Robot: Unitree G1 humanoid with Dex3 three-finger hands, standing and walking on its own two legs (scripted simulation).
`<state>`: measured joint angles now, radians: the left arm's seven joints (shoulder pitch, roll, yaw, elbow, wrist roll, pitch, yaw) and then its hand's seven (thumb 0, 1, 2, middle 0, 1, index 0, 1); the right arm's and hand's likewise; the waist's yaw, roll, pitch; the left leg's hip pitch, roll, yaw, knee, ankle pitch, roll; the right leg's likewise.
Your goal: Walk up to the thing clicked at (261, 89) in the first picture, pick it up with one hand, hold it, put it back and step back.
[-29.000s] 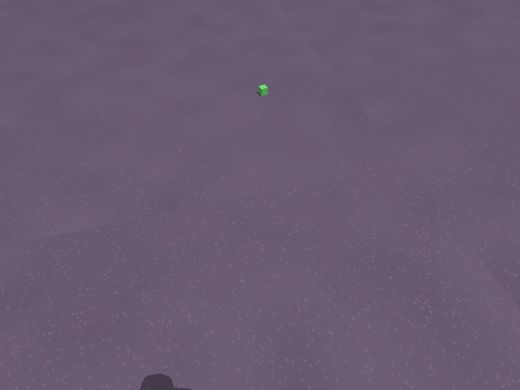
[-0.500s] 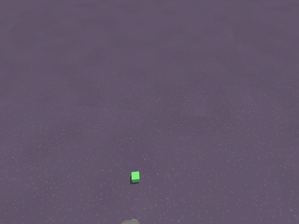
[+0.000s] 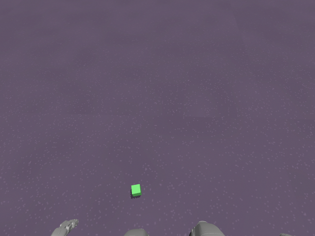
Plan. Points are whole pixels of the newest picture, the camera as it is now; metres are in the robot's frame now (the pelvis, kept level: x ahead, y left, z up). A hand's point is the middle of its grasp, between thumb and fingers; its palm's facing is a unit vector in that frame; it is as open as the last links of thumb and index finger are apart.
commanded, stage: walk up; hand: left
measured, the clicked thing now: (136, 190) +0.43 +0.21 -0.72
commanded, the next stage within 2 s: none
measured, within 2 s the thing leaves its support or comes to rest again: neither
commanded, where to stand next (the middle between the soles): +0.03 -0.01 m, yaw -3 degrees
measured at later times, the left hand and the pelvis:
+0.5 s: hand out of the picture +0.10 +0.25 -0.13, palm faces +0.00 -0.94 -0.33, open 7.4 cm; pelvis +0.01 +0.00 +0.03, yaw +0 degrees
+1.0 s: hand out of the picture +0.03 +0.28 -0.15, palm faces -0.06 -0.95 -0.31, open 7.4 cm; pelvis -0.05 +0.03 +0.02, yaw -1 degrees
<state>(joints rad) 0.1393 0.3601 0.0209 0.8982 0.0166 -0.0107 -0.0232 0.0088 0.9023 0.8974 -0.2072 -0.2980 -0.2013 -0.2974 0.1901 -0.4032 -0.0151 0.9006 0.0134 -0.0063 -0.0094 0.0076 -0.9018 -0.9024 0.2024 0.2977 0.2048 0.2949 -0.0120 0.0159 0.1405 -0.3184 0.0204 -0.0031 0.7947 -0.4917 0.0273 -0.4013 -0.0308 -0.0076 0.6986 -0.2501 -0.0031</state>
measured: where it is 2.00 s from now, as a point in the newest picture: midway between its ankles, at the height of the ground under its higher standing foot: outside the picture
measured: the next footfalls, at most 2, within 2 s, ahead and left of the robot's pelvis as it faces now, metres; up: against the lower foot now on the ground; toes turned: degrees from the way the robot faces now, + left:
right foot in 1.20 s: +0.04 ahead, -0.14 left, +0.00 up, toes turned -4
left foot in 1.58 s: +0.07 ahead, +0.12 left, +0.00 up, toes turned -3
